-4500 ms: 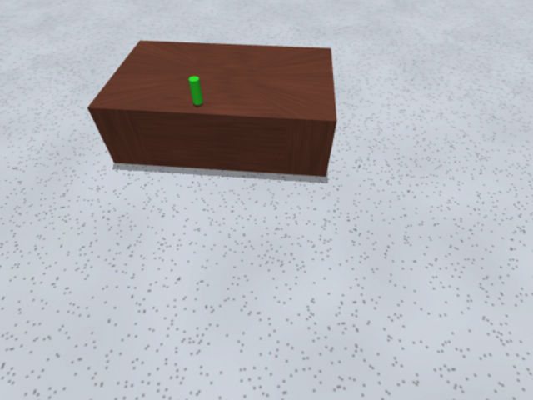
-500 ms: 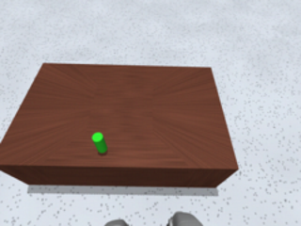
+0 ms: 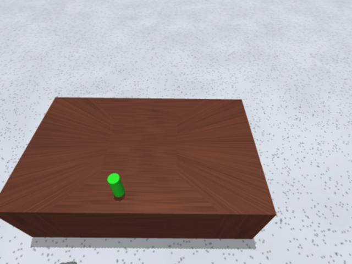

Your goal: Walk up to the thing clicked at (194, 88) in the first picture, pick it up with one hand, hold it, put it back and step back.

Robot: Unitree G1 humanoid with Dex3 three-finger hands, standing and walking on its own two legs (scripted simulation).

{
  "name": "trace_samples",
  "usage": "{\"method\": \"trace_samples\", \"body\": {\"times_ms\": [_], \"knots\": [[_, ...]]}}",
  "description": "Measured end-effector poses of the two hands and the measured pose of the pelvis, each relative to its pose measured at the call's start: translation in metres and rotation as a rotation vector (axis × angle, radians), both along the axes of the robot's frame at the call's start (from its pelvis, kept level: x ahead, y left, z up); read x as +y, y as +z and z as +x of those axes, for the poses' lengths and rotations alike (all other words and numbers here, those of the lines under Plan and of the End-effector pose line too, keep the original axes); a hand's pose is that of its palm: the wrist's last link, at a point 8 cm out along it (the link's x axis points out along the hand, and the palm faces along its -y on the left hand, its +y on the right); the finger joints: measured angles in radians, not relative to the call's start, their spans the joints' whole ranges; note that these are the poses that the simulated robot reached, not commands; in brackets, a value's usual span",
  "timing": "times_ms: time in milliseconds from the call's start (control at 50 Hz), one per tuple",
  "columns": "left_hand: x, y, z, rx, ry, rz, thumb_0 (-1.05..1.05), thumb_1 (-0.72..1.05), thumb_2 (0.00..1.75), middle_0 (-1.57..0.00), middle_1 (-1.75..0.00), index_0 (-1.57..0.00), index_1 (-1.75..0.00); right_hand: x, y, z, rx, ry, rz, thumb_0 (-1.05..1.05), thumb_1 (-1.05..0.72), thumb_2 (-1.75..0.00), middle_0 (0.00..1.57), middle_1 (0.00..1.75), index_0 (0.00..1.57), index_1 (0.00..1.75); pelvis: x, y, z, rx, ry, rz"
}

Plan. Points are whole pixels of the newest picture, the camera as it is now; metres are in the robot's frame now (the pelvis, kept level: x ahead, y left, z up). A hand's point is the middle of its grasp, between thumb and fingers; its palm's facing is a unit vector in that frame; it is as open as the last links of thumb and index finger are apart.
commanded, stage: walk up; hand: left
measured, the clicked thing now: (116, 185) +0.48 +0.26 -0.35
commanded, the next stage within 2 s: stand in 0.66 s
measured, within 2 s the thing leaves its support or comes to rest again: neither
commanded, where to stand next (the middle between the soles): +0.07 -0.01 m, yaw +1 degrees
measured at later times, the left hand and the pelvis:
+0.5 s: hand out of the picture +0.10 +0.25 -0.15, palm faces -0.01 -0.95 -0.32, open 7.3 cm; pelvis +0.02 +0.00 +0.01, yaw +0 degrees
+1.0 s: hand out of the picture +0.11 +0.25 -0.14, palm faces -0.01 -0.94 -0.34, open 7.3 cm; pelvis +0.02 +0.00 +0.01, yaw +1 degrees
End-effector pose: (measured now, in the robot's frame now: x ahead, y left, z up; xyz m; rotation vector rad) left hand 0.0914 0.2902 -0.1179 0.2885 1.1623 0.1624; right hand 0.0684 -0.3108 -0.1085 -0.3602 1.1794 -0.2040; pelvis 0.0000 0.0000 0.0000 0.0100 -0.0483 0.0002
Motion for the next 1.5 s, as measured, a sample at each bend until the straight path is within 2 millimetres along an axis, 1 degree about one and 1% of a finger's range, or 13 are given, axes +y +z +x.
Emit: {"method": "trace_samples", "body": {"times_ms": [120,320,480,680,800,920,1080,1340,1500], "knots": [[0.001,-0.001,-0.006,0.041,0.015,-0.001,0.01,0.91,0.90,-0.21,-0.30,-0.21,-0.30,0.001,0.002,0.003,0.015,-0.010,0.001,0.01,-0.91,-0.89,0.21,0.30,0.20,0.30,0.000,0.003,0.004,0.001,-0.002,-0.003],[0.006,0.002,-0.008,0.077,0.037,0.012,0.01,0.91,0.90,-0.21,-0.30,-0.21,-0.30,0.013,-0.003,0.014,0.023,-0.016,0.031,0.01,-0.91,-0.89,0.21,0.30,0.20,0.30,0.002,0.006,0.012,0.005,-0.004,-0.006],[0.008,0.004,-0.001,0.074,0.040,0.018,0.01,0.91,0.90,-0.20,-0.30,-0.21,-0.30,0.018,-0.004,0.023,0.016,-0.024,0.044,0.01,-0.91,-0.89,0.21,0.30,0.20,0.30,0.004,0.007,0.018,0.006,-0.006,-0.006],[0.005,0.004,0.012,0.063,0.027,0.016,0.00,0.91,0.90,-0.21,-0.30,-0.21,-0.30,0.017,-0.002,0.028,0.017,-0.035,0.039,0.01,-0.91,-0.89,0.21,0.30,0.20,0.30,0.004,0.008,0.023,0.010,-0.007,-0.007],[0.005,0.006,0.018,0.050,0.018,0.021,0.00,0.91,0.90,-0.21,-0.30,-0.21,-0.30,0.017,-0.002,0.029,0.035,-0.035,0.040,0.01,-0.91,-0.89,0.21,0.30,0.20,0.30,0.005,0.009,0.023,0.013,0.003,-0.008],[0.006,0.009,0.018,0.034,0.019,0.029,0.00,0.91,0.90,-0.21,-0.30,-0.21,-0.30,0.019,-0.003,0.029,0.037,-0.030,0.048,0.01,-0.91,-0.89,0.21,0.30,0.20,0.30,0.004,0.009,0.020,0.008,0.009,-0.008],[0.008,0.012,0.008,0.027,0.029,0.038,0.00,0.91,0.90,-0.21,-0.30,-0.21,-0.30,0.021,-0.003,0.026,0.026,-0.020,0.060,0.01,-0.91,-0.89,0.21,0.30,0.20,0.30,0.003,0.010,0.015,-0.001,0.016,-0.008],[0.009,0.007,-0.024,0.083,0.054,0.037,0.00,0.91,0.90,-0.21,-0.30,-0.21,-0.30,0.018,-0.005,0.010,0.062,-0.011,0.056,0.01,-0.91,-0.89,0.21,0.30,0.20,0.30,0.001,0.009,0.009,0.001,0.025,-0.007],[0.008,0.007,-0.031,0.089,0.059,0.034,0.01,0.91,0.90,-0.21,-0.30,-0.21,-0.30,0.017,-0.006,0.007,0.070,-0.006,0.056,0.01,-0.91,-0.89,0.21,0.30,0.20,0.30,0.001,0.009,0.007,0.001,0.030,-0.007]]}}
